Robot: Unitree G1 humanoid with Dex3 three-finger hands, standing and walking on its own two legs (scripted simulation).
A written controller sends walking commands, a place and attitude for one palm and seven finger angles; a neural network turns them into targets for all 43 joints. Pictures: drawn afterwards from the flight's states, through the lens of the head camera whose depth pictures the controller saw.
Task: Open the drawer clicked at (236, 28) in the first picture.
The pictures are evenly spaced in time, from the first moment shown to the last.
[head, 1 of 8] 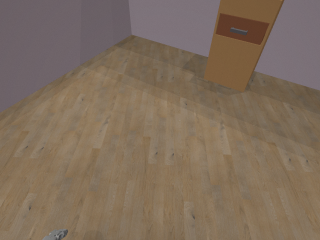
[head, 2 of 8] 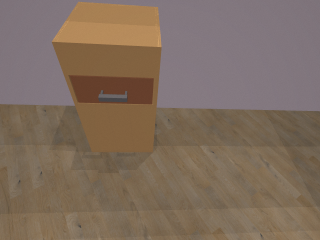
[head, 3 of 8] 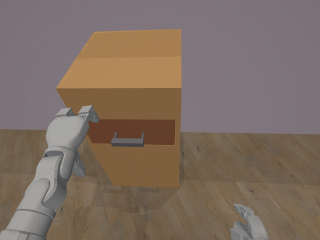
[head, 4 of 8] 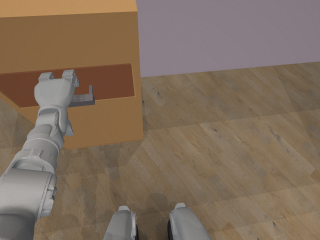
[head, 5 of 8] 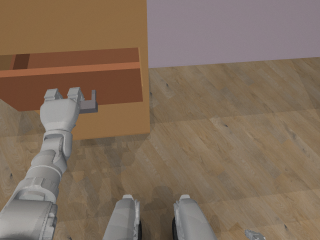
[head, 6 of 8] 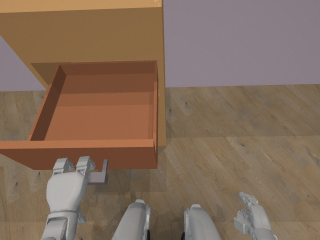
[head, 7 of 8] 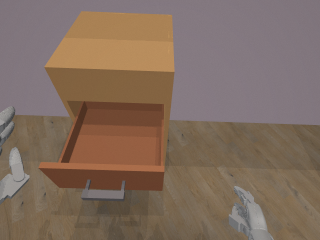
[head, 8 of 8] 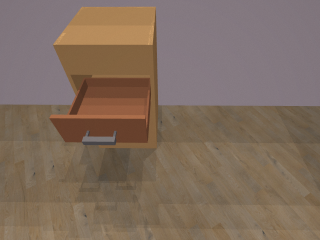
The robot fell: no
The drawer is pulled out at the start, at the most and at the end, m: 0.00 0.30 0.29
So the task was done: yes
